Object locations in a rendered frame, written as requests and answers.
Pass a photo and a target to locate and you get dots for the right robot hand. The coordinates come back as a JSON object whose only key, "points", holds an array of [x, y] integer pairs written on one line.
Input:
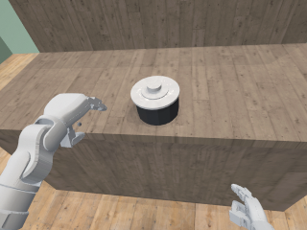
{"points": [[245, 215]]}

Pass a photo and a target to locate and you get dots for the table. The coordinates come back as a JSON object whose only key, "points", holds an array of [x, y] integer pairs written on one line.
{"points": [[241, 68]]}

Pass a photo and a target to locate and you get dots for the robot left forearm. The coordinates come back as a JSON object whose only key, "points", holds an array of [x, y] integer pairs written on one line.
{"points": [[27, 167]]}

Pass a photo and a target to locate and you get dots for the left robot hand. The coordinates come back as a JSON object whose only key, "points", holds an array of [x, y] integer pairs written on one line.
{"points": [[69, 108]]}

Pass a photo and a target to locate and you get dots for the knob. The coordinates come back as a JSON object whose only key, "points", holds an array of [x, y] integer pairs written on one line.
{"points": [[154, 85]]}

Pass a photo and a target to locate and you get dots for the robot right forearm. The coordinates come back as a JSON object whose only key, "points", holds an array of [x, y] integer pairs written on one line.
{"points": [[261, 225]]}

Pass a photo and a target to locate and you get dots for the lid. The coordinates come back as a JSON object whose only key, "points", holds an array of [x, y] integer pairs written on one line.
{"points": [[162, 98]]}

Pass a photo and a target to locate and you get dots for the pot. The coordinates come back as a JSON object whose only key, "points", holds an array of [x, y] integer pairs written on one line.
{"points": [[159, 117]]}

